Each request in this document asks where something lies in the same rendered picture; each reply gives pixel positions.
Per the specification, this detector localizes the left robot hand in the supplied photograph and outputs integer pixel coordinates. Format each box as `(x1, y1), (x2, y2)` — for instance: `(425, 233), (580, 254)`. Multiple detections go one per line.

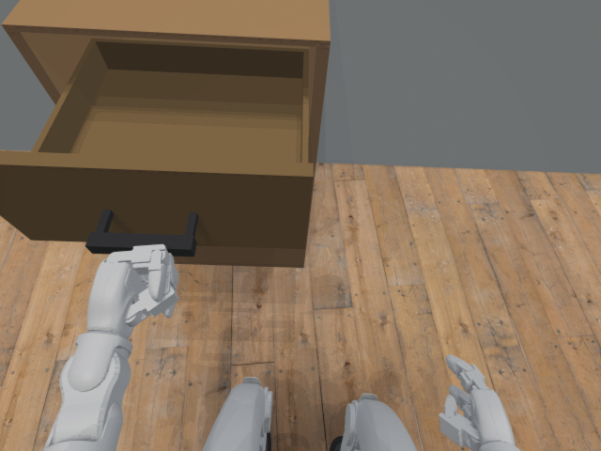
(86, 244), (179, 339)

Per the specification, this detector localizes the handle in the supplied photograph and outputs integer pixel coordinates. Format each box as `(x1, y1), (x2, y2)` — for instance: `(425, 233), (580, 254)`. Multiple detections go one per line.
(85, 210), (198, 257)

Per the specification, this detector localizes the robot left forearm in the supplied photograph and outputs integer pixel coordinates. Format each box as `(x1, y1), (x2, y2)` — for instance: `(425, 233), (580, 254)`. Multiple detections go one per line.
(43, 331), (133, 451)

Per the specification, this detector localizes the left robot thigh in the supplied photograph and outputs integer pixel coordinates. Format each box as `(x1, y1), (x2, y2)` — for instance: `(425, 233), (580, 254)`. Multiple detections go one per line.
(202, 383), (272, 451)

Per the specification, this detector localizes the cabinet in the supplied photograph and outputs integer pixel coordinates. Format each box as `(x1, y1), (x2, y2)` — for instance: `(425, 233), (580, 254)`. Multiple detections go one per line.
(2, 0), (331, 268)

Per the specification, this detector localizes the drawer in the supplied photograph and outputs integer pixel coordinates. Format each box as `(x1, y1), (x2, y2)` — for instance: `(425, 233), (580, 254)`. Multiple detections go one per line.
(0, 39), (314, 249)

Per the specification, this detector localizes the right robot thigh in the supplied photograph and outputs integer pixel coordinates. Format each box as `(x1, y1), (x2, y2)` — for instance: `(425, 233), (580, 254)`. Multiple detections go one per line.
(344, 399), (417, 451)

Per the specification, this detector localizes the right robot hand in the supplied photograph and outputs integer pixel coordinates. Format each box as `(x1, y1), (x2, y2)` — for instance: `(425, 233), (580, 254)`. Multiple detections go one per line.
(439, 354), (516, 451)

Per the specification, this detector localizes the robot thigh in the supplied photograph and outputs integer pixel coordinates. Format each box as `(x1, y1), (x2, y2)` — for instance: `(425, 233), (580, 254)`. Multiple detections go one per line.
(202, 383), (272, 451)
(344, 399), (417, 451)

